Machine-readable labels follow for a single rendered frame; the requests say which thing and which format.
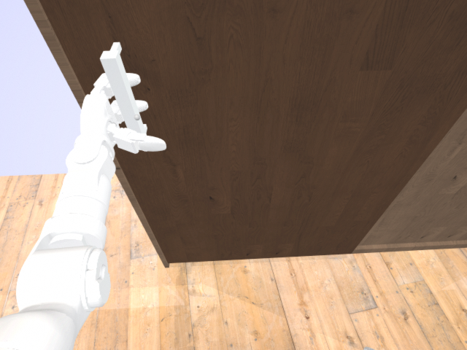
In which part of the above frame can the left robot forearm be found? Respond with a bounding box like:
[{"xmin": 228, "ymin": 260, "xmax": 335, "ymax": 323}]
[{"xmin": 16, "ymin": 132, "xmax": 116, "ymax": 310}]

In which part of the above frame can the handle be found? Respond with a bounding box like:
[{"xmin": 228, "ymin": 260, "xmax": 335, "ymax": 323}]
[{"xmin": 100, "ymin": 42, "xmax": 147, "ymax": 135}]

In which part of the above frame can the left robot upper arm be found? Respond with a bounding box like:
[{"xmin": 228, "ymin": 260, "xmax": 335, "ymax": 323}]
[{"xmin": 0, "ymin": 245, "xmax": 111, "ymax": 350}]

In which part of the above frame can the wardrobe door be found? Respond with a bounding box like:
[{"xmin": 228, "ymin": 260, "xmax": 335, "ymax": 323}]
[
  {"xmin": 39, "ymin": 0, "xmax": 467, "ymax": 263},
  {"xmin": 358, "ymin": 109, "xmax": 467, "ymax": 246}
]

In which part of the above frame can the robot left hand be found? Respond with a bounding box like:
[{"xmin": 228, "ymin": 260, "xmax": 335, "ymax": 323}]
[{"xmin": 80, "ymin": 73, "xmax": 166, "ymax": 154}]

